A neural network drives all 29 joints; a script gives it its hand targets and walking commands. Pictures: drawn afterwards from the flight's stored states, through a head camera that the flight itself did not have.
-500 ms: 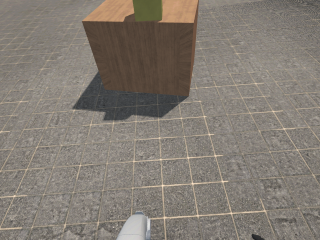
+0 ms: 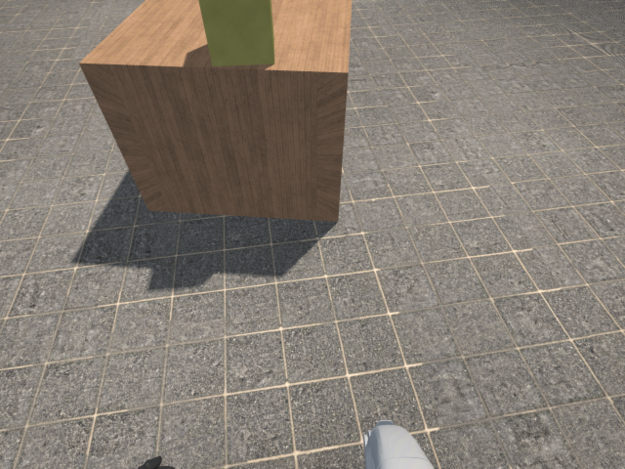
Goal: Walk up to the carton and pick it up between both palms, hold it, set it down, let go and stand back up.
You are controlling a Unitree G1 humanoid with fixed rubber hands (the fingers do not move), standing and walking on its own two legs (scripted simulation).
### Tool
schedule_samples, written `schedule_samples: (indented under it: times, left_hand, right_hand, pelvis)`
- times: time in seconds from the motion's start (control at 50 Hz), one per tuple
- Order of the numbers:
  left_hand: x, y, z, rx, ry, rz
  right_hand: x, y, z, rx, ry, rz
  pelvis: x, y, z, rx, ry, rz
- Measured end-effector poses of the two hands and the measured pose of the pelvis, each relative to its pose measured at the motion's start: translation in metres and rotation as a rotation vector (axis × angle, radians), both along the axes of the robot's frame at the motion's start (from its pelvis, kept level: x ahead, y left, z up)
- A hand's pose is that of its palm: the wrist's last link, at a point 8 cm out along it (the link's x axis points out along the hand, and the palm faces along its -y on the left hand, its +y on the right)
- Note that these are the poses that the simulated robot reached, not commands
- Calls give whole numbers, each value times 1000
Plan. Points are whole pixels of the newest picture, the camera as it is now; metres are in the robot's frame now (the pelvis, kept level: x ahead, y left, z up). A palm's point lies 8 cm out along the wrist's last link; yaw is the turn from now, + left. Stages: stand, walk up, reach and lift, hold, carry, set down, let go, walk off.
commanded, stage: walk up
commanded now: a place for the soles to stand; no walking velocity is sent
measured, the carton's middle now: (239, 10) +1.39 +0.19 +0.04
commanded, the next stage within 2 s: none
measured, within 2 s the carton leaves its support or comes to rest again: neither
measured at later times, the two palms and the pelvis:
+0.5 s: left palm (182, 402) +0.24 +0.20 -0.09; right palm (495, 343) +0.32 -0.30 -0.13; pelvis +0.27 -0.05 +0.01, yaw -1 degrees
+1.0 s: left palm (177, 243) +0.57 +0.27 -0.12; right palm (426, 252) +0.51 -0.23 -0.11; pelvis +0.51 +0.02 +0.00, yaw +4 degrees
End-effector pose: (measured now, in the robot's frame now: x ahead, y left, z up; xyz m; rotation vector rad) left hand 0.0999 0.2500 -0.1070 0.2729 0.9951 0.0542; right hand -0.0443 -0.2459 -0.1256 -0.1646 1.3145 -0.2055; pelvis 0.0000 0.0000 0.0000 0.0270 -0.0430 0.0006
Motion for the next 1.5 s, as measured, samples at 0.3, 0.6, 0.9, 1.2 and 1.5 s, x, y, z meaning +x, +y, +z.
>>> schedule_samples:
  times: [0.3, 0.6, 0.9, 1.2, 1.5]
  left_hand:
    - [146, -73, -18, 28, 52, 47]
    - [175, -51, -2, 17, 254, 193]
    - [378, 16, -33, -37, 184, 116]
    - [596, -14, -15, -7, -5, -11]
    - [578, 16, 11, 75, 188, 234]
  right_hand:
    - [180, -54, -37, 67, 38, 55]
    - [441, -23, -10, 88, -185, 213]
    - [566, 17, 5, -43, -168, 130]
    - [595, 17, -25, 58, 15, 52]
    - [793, 5, -11, 47, -93, 211]
  pelvis:
    - [169, -56, -22, 9, 1, -56]
    - [317, -37, 0, -36, 15, 15]
    - [466, 20, -11, -36, -1, 69]
    - [596, 9, -18, 11, -5, 26]
    - [700, 18, 4, -4, -13, 32]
